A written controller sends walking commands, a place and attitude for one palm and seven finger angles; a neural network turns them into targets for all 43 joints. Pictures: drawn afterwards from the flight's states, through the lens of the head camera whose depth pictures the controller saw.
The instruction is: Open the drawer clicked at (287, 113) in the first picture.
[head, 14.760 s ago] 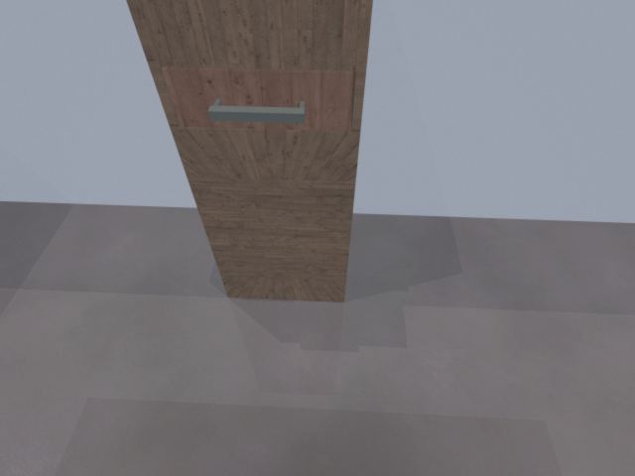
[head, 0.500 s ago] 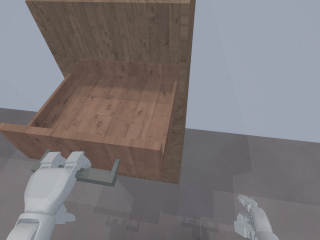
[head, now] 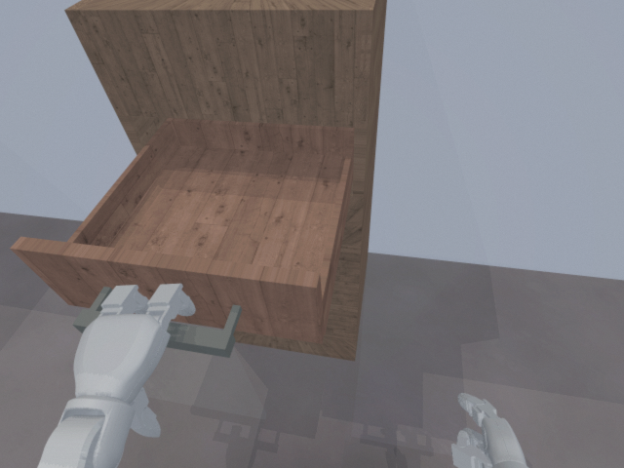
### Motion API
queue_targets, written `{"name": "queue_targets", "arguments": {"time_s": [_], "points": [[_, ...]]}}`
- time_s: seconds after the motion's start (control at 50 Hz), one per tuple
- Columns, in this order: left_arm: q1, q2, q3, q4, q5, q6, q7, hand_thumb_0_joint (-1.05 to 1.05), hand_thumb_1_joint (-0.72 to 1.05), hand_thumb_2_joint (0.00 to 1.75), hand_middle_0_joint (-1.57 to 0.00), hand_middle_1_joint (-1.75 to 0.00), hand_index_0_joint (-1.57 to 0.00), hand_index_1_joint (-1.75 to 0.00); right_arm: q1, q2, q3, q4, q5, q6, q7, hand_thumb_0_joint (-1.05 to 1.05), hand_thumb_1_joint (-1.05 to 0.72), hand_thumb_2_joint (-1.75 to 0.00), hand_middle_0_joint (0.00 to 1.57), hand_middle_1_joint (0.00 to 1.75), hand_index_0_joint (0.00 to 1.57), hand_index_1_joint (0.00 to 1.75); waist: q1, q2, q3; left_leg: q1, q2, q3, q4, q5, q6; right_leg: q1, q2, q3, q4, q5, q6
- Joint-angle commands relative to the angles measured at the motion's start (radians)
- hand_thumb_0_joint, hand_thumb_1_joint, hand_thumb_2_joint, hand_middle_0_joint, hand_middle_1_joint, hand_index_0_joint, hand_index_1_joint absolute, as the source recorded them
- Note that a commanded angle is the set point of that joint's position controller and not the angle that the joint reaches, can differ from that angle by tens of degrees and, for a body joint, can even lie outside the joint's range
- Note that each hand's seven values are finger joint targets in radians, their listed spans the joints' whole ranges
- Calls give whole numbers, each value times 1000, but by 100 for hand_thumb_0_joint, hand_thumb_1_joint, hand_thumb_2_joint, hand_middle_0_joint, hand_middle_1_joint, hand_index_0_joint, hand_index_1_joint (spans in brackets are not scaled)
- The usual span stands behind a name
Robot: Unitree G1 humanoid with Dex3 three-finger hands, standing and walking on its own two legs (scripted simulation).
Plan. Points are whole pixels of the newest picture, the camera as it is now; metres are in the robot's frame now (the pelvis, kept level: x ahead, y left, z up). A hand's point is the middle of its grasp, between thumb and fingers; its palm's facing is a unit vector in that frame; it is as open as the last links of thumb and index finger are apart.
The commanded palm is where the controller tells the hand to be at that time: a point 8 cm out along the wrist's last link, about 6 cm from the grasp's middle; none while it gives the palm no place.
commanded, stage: lift the hand off the handle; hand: left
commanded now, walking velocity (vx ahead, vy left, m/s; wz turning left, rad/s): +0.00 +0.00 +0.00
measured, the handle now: (161, 317) +0.27 +0.23 +0.07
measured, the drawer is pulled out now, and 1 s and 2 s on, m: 0.30 0.30 0.30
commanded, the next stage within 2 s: draw the hand back to the body in 1.18 s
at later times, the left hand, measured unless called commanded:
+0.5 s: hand (127, 330) +0.22 +0.22 +0.13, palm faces +0.07 -0.07 -0.99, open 13.6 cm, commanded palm +0.19 +0.23 +0.19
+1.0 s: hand (94, 283) +0.23 +0.23 +0.20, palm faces +0.17 -0.07 -0.98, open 13.8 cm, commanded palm +0.20 +0.23 +0.26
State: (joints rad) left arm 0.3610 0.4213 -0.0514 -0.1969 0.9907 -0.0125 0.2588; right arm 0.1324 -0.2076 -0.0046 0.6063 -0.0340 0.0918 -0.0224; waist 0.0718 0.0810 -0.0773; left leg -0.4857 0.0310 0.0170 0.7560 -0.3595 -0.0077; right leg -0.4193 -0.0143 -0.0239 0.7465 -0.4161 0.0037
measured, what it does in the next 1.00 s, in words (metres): stands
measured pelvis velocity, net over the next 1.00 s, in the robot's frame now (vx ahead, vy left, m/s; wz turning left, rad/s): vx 0.00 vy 0.00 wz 0.02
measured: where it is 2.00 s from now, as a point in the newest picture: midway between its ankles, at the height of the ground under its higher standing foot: outside the picture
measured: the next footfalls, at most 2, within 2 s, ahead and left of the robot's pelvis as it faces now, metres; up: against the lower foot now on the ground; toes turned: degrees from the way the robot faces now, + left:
none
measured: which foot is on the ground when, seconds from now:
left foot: down 0.00-1.00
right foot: down 0.00-1.00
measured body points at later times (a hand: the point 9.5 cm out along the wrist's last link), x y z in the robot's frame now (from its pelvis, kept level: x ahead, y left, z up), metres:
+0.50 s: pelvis +0.00 -0.01 +0.02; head +0.00 -0.05 +0.47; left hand +0.21 +0.22 +0.18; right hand +0.23 -0.21 -0.07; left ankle +0.02 +0.12 -0.71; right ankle -0.02 -0.12 -0.71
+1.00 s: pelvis +0.00 +0.00 +0.03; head -0.01 -0.05 +0.47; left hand +0.22 +0.23 +0.25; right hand +0.23 -0.19 -0.07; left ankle +0.02 +0.12 -0.71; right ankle -0.02 -0.12 -0.71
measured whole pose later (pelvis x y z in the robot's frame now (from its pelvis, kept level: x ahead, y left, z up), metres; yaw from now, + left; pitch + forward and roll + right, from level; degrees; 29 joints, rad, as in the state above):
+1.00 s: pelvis +0.00 +0.00 +0.03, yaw +1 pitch -2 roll +0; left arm 0.18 0.59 0.05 -0.46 0.77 0.06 -0.08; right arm 0.07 -0.27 0.04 0.62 0.02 0.09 -0.01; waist 0.11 0.13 -0.01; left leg -0.22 0.01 0.01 0.47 -0.22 0.00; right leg -0.15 -0.03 -0.04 0.47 -0.29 0.01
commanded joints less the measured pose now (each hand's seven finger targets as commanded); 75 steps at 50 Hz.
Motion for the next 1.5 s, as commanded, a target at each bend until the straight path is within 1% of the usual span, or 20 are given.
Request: {"name": "queue_targets", "arguments": {"time_s": [0.0, 0.12, 0.26, 0.5, 0.56, 0.64, 0.68, 0.74, 0.82, 0.84, 0.92, 0.96, 1.04, 1.14, 1.22, 1.26, 1.32, 1.38, 1.42, 1.48], "points": [[-144, 175, 130, -260, -20, -7, 33, 0, -50, 30, -30, -120, -30, -120, -157, -105, -26, -164, 4, -50, -12, 0, -90, -90, 20, 30, 20, 30, -2, -30, -147, 200, -37, -9, -124, 228, 23, 0, 37, -13, -145, 246, -27], [-149, 242, 191, -254, -56, 19, -19, 0, -50, 30, -30, -120, -30, -120, -182, -113, -15, -162, 14, -45, -24, 0, -90, -90, 20, 30, 20, 30, 15, -63, -136, 224, -41, -1, -165, 245, 24, 79, 29, 2, -195, 290, -19], [-180, 223, 156, -281, -88, 24, -98, 0, -50, 30, -30, -120, -30, -120, -197, -115, -7, -156, 21, -44, -22, 0, -90, -90, 20, 30, 20, 30, 10, -67, -69, 258, -44, 8, -214, 251, 27, 107, 21, -4, -252, 298, -9], [-274, 308, 229, -353, -141, -8, -176, 0, -50, 30, -30, -120, -30, -120, -218, -125, -3, -157, 28, -53, -32, 0, -90, -90, 20, 30, 20, 30, 30, -30, -108, 343, -50, 9, -268, 319, 25, 210, 12, -2, -310, 371, -3], [-289, 317, 240, -278, -156, 13, -199, 0, -50, 30, -30, -120, -30, -120, -226, -123, 3, -135, 33, -50, -30, 0, -90, -90, 20, 30, 20, 30, 22, -64, -47, 323, -48, 7, -286, 302, 23, 205, 15, -10, -328, 348, -3], [-352, 328, 227, -339, -170, 28, -242, 0, -50, 30, -30, -120, -30, -120, -237, -127, 10, -155, 36, -51, -24, 0, -90, -90, 20, 30, 20, 30, 32, -20, -117, 354, -51, 6, -304, 321, 23, 250, 10, -11, -326, 352, -4], [-356, 320, 211, -332, -181, 36, -265, 0, -50, 30, -30, -120, -30, -120, -238, -133, 7, -151, 38, -48, -23, 0, -90, -90, 20, 30, 20, 30, 23, -33, -86, 353, -52, 6, -314, 332, 22, 247, 13, -18, -335, 371, 0], [-346, 346, 240, -395, -194, 37, -286, 0, -50, 30, -30, -120, -30, -120, -239, -132, 14, -163, 40, -55, -13, 0, -90, -90, 20, 30, 20, 30, 36, -20, -133, 368, -47, 4, -316, 357, 19, 275, 13, -20, -329, 378, -3], [-293, 379, 304, -444, -223, 56, -288, 0, -50, 30, -30, -120, -30, -120, -269, -144, 14, -178, 53, -57, 1, 0, -90, -90, 20, 30, 20, 30, 46, -13, -111, 365, -34, -2, -319, 383, 11, 285, 24, -23, -331, 399, -6], [-310, 342, 259, -455, -215, 56, -294, 0, -50, 30, -30, -120, -30, -120, -245, -134, 21, -176, 43, -57, 7, 0, -90, -90, 20, 30, 20, 30, 44, -22, -124, 359, -42, 0, -327, 387, 13, 286, 15, -33, -325, 389, -5], [-365, 389, 309, -421, -234, 88, -301, 0, -50, 30, -30, -120, -30, -120, -282, -141, 20, -168, 60, -55, 13, 0, -90, -90, 20, 30, 20, 30, 42, -7, -70, 350, -34, -3, -339, 329, 10, 264, 28, -26, -345, 325, -8], [-419, 373, 267, -372, -216, 97, -315, 0, -50, 30, -30, -120, -30, -120, -261, -137, 17, -151, 55, -48, 9, 0, -90, -90, 20, 30, 20, 30, 31, -32, -57, 346, -39, 3, -353, 306, 11, 249, 22, -31, -354, 285, -4], [-543, 379, 231, -442, -225, 99, -354, 0, -50, 30, -30, -120, -30, -120, -274, -133, 26, -168, 55, -64, 13, 0, -90, -90, 20, 30, 20, 30, 36, 5, -133, 378, -47, -10, -360, 325, 14, 284, 21, -27, -348, 294, -9], [-440, 356, 230, -393, -244, 114, -402, 0, -50, 30, -30, -120, -30, -120, -274, -135, 30, -165, 60, -56, 27, 0, -90, -90, 20, 30, 20, 30, 36, -43, -92, 353, -44, 1, -361, 333, 12, 285, 24, -35, -349, 325, -5], [-415, 439, 340, -412, -261, 107, -393, 0, -50, 30, -30, -120, -30, -120, -294, -149, 27, -178, 67, -56, 27, 0, -90, -90, 20, 30, 20, 30, 49, -33, -96, 344, -39, 2, -348, 318, 13, 292, 31, -23, -350, 325, -6], [-418, 392, 292, -393, -246, 93, -388, 0, -50, 30, -30, -120, -30, -120, -269, -136, 28, -171, 58, -52, 27, 0, -90, -90, 20, 30, 20, 30, 39, -53, -87, 341, -44, 9, -348, 331, 13, 276, 22, -37, -346, 317, -3], [-410, 445, 356, -426, -278, 76, -374, 0, -50, 30, -30, -120, -30, -120, -282, -148, 25, -180, 66, -64, 23, 0, -90, -90, 20, 30, 20, 30, 44, -14, -89, 347, -42, 6, -338, 295, 12, 273, 27, -23, -355, 296, -4], [-408, 393, 297, -405, -267, 66, -373, 0, -50, 30, -30, -120, -30, -120, -254, -144, 22, -173, 57, -63, 19, 0, -90, -90, 20, 30, 20, 30, 32, -35, -57, 342, -48, 8, -341, 286, 15, 242, 19, -33, -363, 282, 3], [-418, 443, 349, -429, -280, 60, -366, 0, -50, 30, -30, -120, -30, -120, -275, -152, 20, -175, 66, -76, 15, 0, -90, -90, 20, 30, 20, 30, 32, -8, -82, 353, -44, 4, -328, 276, 14, 251, 24, -19, -364, 278, -2], [-373, 404, 303, -437, -264, 51, -365, 0, -50, 30, -30, -120, -30, -120, -251, -148, 17, -179, 56, -73, 14, 0, -90, -90, 20, 30, 20, 30, 34, -18, -76, 348, -49, 6, -335, 287, 15, 245, 17, -31, -359, 283, 2]]}}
